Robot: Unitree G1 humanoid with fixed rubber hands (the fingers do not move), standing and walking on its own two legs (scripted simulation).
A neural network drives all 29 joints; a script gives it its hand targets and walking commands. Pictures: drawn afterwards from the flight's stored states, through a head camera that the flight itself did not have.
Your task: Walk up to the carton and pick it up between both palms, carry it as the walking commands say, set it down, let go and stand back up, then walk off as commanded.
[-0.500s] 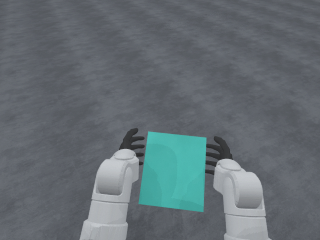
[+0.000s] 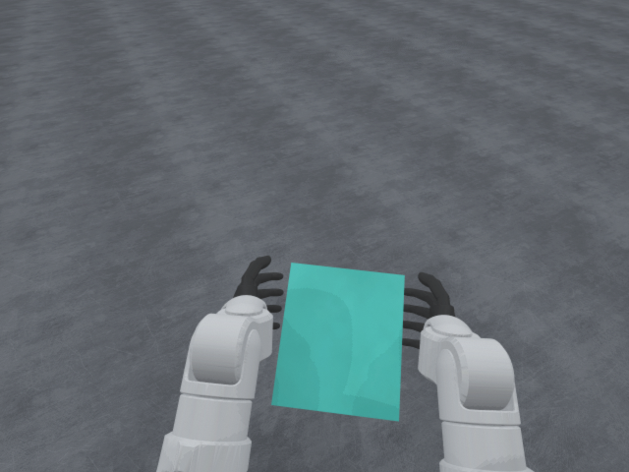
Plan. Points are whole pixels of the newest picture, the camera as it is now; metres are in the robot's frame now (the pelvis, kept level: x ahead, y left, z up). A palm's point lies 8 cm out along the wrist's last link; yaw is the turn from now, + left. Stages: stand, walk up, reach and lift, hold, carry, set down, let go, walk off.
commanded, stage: carry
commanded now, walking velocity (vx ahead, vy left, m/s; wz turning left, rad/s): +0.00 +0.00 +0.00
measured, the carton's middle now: (336, 343) +0.33 +0.00 -0.01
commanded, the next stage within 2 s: hold in 1.08 s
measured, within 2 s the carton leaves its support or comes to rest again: neither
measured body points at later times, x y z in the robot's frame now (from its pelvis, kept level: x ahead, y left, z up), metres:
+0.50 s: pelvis +0.03 +0.00 +0.00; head +0.03 +0.00 +0.45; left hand +0.35 +0.10 +0.09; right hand +0.33 -0.13 +0.07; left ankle +0.08 +0.11 -0.73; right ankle +0.05 -0.13 -0.73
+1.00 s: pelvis +0.02 +0.00 +0.00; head +0.02 +0.00 +0.45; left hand +0.35 +0.11 +0.08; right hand +0.33 -0.12 +0.07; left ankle +0.08 +0.11 -0.73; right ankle +0.05 -0.13 -0.73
